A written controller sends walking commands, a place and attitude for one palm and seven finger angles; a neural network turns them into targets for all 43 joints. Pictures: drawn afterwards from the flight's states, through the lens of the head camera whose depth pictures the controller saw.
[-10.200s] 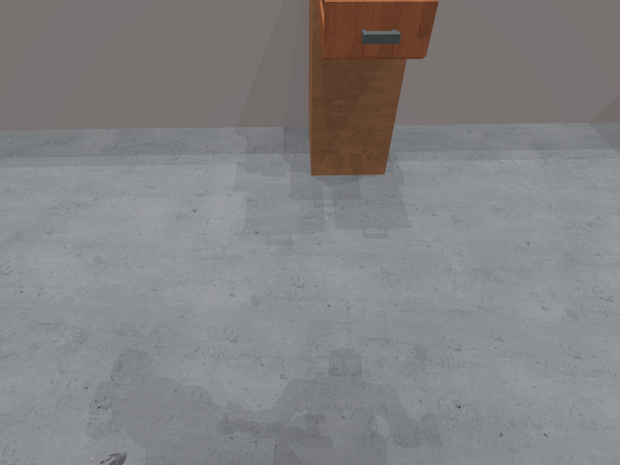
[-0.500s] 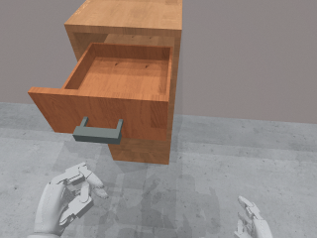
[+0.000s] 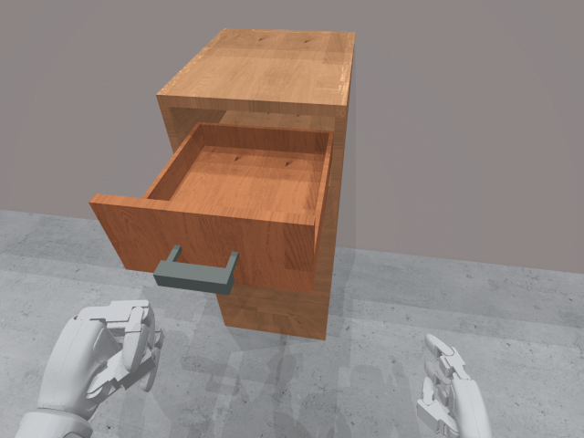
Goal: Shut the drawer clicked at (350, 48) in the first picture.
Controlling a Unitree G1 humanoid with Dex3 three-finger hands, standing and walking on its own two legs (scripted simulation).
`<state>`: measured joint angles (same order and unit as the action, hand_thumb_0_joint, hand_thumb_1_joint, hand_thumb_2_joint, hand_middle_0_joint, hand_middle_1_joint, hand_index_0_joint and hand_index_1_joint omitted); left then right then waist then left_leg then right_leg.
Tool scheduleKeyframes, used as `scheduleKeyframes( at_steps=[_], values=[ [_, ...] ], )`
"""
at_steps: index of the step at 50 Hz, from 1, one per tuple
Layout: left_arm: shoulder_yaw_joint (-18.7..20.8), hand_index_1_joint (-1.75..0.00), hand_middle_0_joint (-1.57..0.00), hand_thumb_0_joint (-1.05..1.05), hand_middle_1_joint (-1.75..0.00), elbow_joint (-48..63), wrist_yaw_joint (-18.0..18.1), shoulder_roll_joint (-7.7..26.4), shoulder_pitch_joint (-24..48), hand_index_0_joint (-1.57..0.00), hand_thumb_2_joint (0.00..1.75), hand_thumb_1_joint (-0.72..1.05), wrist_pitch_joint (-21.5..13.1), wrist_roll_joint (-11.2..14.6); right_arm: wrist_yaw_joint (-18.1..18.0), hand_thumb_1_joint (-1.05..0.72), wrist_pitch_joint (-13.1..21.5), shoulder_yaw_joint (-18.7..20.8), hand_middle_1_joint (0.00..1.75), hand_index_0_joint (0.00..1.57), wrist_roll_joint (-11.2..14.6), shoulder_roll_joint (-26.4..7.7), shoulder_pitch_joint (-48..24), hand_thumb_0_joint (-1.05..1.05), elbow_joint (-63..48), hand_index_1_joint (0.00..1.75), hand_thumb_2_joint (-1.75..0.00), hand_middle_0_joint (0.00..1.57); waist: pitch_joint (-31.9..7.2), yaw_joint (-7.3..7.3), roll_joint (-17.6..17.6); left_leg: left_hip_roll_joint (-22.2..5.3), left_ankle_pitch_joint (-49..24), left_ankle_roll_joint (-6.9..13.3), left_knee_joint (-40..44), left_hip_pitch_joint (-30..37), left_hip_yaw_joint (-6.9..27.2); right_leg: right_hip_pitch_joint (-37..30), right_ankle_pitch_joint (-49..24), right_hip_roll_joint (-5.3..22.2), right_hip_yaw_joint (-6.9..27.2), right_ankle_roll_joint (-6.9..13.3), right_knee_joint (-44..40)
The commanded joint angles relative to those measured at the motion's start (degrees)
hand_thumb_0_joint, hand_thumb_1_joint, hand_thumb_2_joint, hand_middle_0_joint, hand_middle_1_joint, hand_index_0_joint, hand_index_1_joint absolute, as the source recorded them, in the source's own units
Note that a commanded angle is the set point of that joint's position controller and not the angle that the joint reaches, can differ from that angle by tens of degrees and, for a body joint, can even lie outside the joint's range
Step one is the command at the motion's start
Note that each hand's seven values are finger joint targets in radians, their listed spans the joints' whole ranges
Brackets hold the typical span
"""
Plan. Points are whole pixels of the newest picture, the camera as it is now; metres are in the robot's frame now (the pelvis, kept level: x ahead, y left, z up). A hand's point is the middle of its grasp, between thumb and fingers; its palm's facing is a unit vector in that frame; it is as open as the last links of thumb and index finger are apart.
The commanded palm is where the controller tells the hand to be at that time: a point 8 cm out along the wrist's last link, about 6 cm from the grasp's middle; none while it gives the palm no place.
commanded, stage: raise the hand and make a fist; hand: left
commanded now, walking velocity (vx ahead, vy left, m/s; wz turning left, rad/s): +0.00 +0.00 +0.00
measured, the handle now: (199, 265) +0.34 +0.19 +0.06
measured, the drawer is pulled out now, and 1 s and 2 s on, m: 0.30 0.30 0.30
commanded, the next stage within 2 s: bring the fist close to the handle in 0.44 s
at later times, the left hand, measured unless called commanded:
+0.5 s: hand (141, 356) +0.16 +0.17 +0.15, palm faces +0.03 -0.99 -0.10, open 3.3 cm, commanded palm +0.11 +0.22 +0.16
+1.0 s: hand (177, 344) +0.19 +0.16 +0.11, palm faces +0.00 -1.00 -0.06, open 3.3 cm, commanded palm +0.16 +0.21 +0.11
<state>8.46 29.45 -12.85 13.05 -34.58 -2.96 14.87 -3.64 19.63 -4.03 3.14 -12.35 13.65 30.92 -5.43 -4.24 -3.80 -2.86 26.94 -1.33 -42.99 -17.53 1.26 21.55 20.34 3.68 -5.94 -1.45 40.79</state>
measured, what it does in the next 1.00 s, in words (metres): stands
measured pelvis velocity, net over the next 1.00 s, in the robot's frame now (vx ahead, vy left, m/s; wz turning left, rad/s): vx -0.01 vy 0.00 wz -0.02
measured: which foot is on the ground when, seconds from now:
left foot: down 0.00-1.00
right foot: down 0.00-1.00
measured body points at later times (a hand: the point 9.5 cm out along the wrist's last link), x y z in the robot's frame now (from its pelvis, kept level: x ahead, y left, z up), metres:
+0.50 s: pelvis +0.00 +0.00 +0.01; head -0.04 -0.02 +0.46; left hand +0.15 +0.23 +0.16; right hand +0.19 -0.21 -0.03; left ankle -0.05 +0.13 -0.71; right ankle +0.01 -0.14 -0.71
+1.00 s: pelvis -0.01 +0.00 +0.00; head -0.02 -0.01 +0.45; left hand +0.18 +0.21 +0.12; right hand +0.16 -0.22 -0.06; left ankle -0.05 +0.13 -0.71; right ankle +0.01 -0.14 -0.71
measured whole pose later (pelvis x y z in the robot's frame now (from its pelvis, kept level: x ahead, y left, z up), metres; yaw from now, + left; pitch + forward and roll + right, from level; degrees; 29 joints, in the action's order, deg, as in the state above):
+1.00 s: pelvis -0.01 +0.00 +0.00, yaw -1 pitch +2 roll -1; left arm 5.5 18.2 -9.9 10.2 -26.3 -6.0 12.0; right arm -3.3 21.2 -2.7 1.6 -13.6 15.2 35.0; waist -2.9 -1.9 -2.8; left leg -2.3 24.3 -1.1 -40.1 -17.5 0.0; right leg 22.3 17.7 4.0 -4.6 -1.5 38.7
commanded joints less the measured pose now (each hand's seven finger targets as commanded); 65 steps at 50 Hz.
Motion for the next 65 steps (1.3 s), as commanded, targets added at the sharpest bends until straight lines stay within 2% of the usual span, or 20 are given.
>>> scheduleKeyframes(
  at_steps=[1, 4, 8, 13, 15, 17, 23, 25, 28, 30, 32, 35, 37, 40, 42, 46, 55, 56, 61, 65],
  values=[
    [5.06, -1.6, -1.4, 0.0, -1.6, 14.68, -0.32, 6.7, 6.12, -1.4, 0.9, 0.9, -2.06, 1.58, -0.51, -0.9, 4.82, 2.27, 0.3, 0.2, 0.85, -5.66, -6.76, 0.0, -9.36, 0.3, -0.9, 0.2, -1.74, 0.91, 1.39, 2.82, -18.4, 2.09, 9.25, -1.4, -1.0, -7.86, -14.82, -3.24, 0.09, 1.68, -7.06],
    [4.86, -1.6, -1.4, 0.0, -1.6, 11.79, -0.38, 5.52, 3.42, -1.4, 0.9, 0.9, -0.05, 1.8, -0.41, -0.9, 5.24, 2.2, 0.3, 0.2, 1.04, -5.58, -7.25, 0.0, -9.08, 0.3, -0.9, 0.2, -0.21, 0.4, 4.11, 2.72, -18.47, 1.97, 10.3, -1.6, -1.12, -8.1, -15.2, -3.45, -0.18, 1.55, -7.66],
    [6.54, -1.6, -1.4, 0.0, -1.6, 10.71, -0.42, 6.58, 4.16, -1.4, 0.9, 0.9, 1.14, 2.11, -0.56, -0.9, 5.05, 2.33, 0.3, 0.2, 1.24, -5.74, -7.82, 0.0, -8.89, 0.3, -0.9, 0.2, 0.75, 0.2, 4.14, 2.78, -16.7, 2.03, 11.27, -1.52, -1.59, -8.16, -12.49, -3.49, 0.61, 1.41, -9.35],
    [7.38, -1.6, -1.4, 0.0, -1.6, 13.03, -0.09, 6.73, 3.47, -1.4, 0.9, 0.9, -1.23, 2.35, -0.36, -0.9, 6.17, 2.48, 0.3, 0.2, 1.05, -5.65, -7.37, 0.0, -8.65, 0.3, -0.9, 0.2, -1.17, 0.1, 1.92, 2.89, -18.26, 1.94, 11.22, 0.06, -2.0, -9.33, -14.2, -3.52, 0.52, 1.48, -9.34],
    [8.87, -1.6, -1.4, 0.0, -1.6, 12.0, 0.03, 7.76, 3.4, -1.4, 0.9, 0.9, -2.26, 2.59, -0.42, -0.9, 6.59, 2.54, 0.3, 0.2, 0.95, -5.91, -7.79, 0.0, -7.96, 0.3, -0.9, 0.2, -0.58, 0.01, 3.18, 2.76, -17.54, 1.93, 11.22, -0.35, -1.86, -9.31, -13.34, -3.63, 0.77, 1.48, -9.84],
    [6.37, -1.6, -1.4, 0.0, -1.6, 12.42, -0.41, 5.79, 4.26, -1.4, 0.9, 0.9, -3.02, 2.5, -0.32, -0.9, 7.24, 2.49, 0.3, 0.2, 0.91, -5.84, -7.11, 0.0, -7.83, 0.3, -0.9, 0.2, 0.28, 0.49, 0.21, 2.86, -17.8, 1.79, 11.63, 0.23, -2.0, -8.93, -13.94, -3.52, 0.4, 1.62, -9.73],
    [4.63, -1.6, -1.4, 0.0, -1.6, 12.31, -0.24, 5.37, 4.05, -1.4, 0.9, 0.9, -2.89, 1.49, -0.26, -0.9, 8.29, 2.67, 0.3, 0.2, 0.92, -6.06, -7.11, 0.0, -7.45, 0.3, -0.9, 0.2, 1.01, 0.47, 2.4, 2.77, -16.79, 1.93, 12.13, -0.08, -1.61, -8.5, -12.89, -3.61, 0.17, 1.58, -9.81],
    [6.83, -1.6, -1.4, 0.0, -1.6, 11.47, 0.17, 6.99, 3.15, -1.4, 0.9, 0.9, -2.46, 1.15, -0.36, -0.9, 8.06, 2.83, 0.3, 0.2, 0.91, -6.16, -7.99, 0.0, -7.12, 0.3, -0.9, 0.2, 0.54, 0.03, 3.43, 2.65, -16.22, 1.98, 12.28, -0.13, -1.67, -8.87, -11.89, -3.68, 0.5, 1.56, -10.13],
    [5.29, -1.6, -1.4, 0.0, -1.6, 11.01, 0.38, 5.46, 4.4, -1.4, 0.9, 0.9, -2.14, 1.16, -0.44, -0.9, 7.76, 2.67, 0.3, 0.2, 0.95, -5.89, -7.38, 0.0, -7.01, 0.3, -0.9, 0.2, 1.91, 0.48, 2.37, 2.67, -15.83, 1.78, 12.52, -0.41, -1.78, -8.01, -11.34, -3.63, 0.22, 1.55, -10.11],
    [5.51, -1.6, -1.4, 0.0, -1.6, 8.81, 0.44, 5.0, 4.62, -1.4, 0.9, 0.9, -2.09, 1.39, -0.59, -0.9, 7.32, 2.75, 0.3, 0.2, 0.8, -6.17, -7.88, 0.0, -6.54, 0.3, -0.9, 0.2, 2.28, 0.67, 4.57, 2.59, -14.84, 1.86, 12.25, -0.91, -1.73, -7.55, -10.09, -3.77, 0.49, 1.37, -10.5],
    [2.19, -1.6, -1.4, 0.0, -1.6, 8.41, 0.3, 2.84, 6.7, -1.4, 0.9, 0.9, -2.37, 0.86, -0.56, -0.9, 7.07, 2.63, 0.3, 0.2, 0.52, -6.23, -7.1, 0.0, -6.61, 0.3, -0.9, 0.2, 3.52, 1.35, 3.81, 2.69, -14.59, 1.92, 12.31, -1.21, -1.76, -6.52, -9.73, -3.6, 0.24, 1.37, -10.2],
    [3.4, -1.6, -1.4, 0.0, -1.6, 7.43, 1.23, 4.77, 9.01, -1.4, 0.9, 0.9, -3.33, -0.07, -0.62, -0.9, 6.7, 2.91, 0.3, 0.2, 0.1, -6.73, -7.0, 0.0, -6.18, 0.3, -0.9, 0.2, 2.21, 1.49, 3.14, 2.82, -12.84, 1.97, 11.78, -1.6, -1.69, -5.98, -6.84, -3.44, 0.94, 1.25, -10.19],
    [0.51, -1.6, -1.4, 0.0, -1.6, 7.81, 1.61, 2.61, 10.37, -1.4, 0.9, 0.9, -4.33, -0.78, -0.41, -0.9, 6.75, 2.89, 0.3, 0.2, -0.16, -6.39, -6.27, 0.0, -6.45, 0.3, -0.9, 0.2, 2.1, 1.95, 2.13, 2.88, -13.03, 1.99, 11.7, -1.48, -1.65, -5.56, -6.69, -3.14, 0.69, 1.33, -9.81],
    [2.75, -1.6, -1.4, 0.0, -1.6, 4.95, 2.4, 4.61, 11.07, -1.4, 0.9, 0.9, -5.36, -1.29, -0.36, -0.9, 6.13, 3.26, 0.3, 0.2, -0.54, -6.82, -6.23, 0.0, -5.78, 0.3, -0.9, 0.2, 0.91, 1.85, 3.23, 2.82, -13.06, 1.93, 10.99, -2.59, -1.57, -5.51, -6.67, -3.06, 1.02, 1.29, -9.35],
    [0.72, -1.6, -1.4, 0.0, -1.6, 3.58, 2.47, 2.79, 12.39, -1.4, 0.9, 0.9, -5.78, -1.52, -0.31, -0.9, 5.66, 3.16, 0.3, 0.2, -0.69, -6.62, -5.58, 0.0, -5.81, 0.3, -0.9, 0.2, 1.33, 2.3, 2.89, 2.96, -13.61, 1.88, 10.88, -3.09, -1.56, -5.24, -7.32, -2.86, 0.77, 1.4, -8.91],
    [0.54, -1.6, -1.4, 0.0, -1.6, 2.6, 2.97, 2.58, 12.98, -1.4, 0.9, 0.9, -6.99, -1.89, 0.02, -0.9, 5.29, 3.68, 0.3, 0.2, -1.03, -6.8, -5.09, 0.0, -6.04, 0.3, -0.9, 0.2, -1.92, 2.1, 3.0, 3.0, -15.49, 1.83, 10.32, -3.23, -1.54, -6.0, -9.46, -2.68, 0.61, 1.44, -7.73],
    [0.93, -1.6, -1.4, 0.0, -1.6, -1.83, 4.38, 3.05, 14.5, -1.4, 0.9, 0.9, -10.11, -2.93, 0.39, -0.9, 3.22, 4.62, 0.3, 0.2, -1.53, -7.31, -3.99, 0.0, -5.83, 0.3, -0.9, 0.2, -3.27, 2.96, 4.82, 3.06, -17.29, 1.56, 8.15, -5.75, -1.91, -4.29, -11.9, -2.58, 0.57, 1.43, -5.27],
    [0.1, -1.6, -1.4, 0.0, -1.6, -1.89, 4.34, 2.01, 13.93, -1.4, 0.9, 0.9, -10.57, -2.98, 0.46, -0.9, 3.22, 4.65, 0.3, 0.2, -1.68, -7.0, -3.86, 0.0, -6.23, 0.3, -0.9, 0.2, -3.72, 2.59, 3.5, 3.17, -18.05, 1.56, 7.98, -5.7, -2.04, -4.43, -12.84, -2.5, 0.76, 1.6, -4.87],
    [-3.03, -1.6, -1.4, 0.0, -1.6, -3.82, 4.47, -0.19, 15.06, -1.4, 0.9, 0.9, -13.01, -3.48, 0.89, -0.9, 2.59, 4.81, 0.3, 0.2, -1.78, -7.14, -2.95, 0.0, -6.23, 0.3, -0.9, 0.2, -4.27, 3.61, 3.52, 3.05, -18.72, 1.39, 6.56, -6.69, -1.83, -2.41, -13.68, -2.57, 0.52, 1.65, -3.15],
    [-2.71, -1.6, -1.4, 0.0, -1.6, -7.03, 5.0, 1.31, 20.46, -1.4, 0.9, 0.9, -14.04, -4.33, 0.71, -0.9, 1.59, 4.87, 0.3, 0.2, -1.84, -7.79, -2.63, 0.0, -5.93, 0.3, -0.9, 0.2, -4.04, 4.53, 3.91, 3.03, -15.68, 1.32, 5.56, -8.51, -1.4, 0.27, -10.08, -2.54, 0.69, 1.66, -2.12]
  ],
)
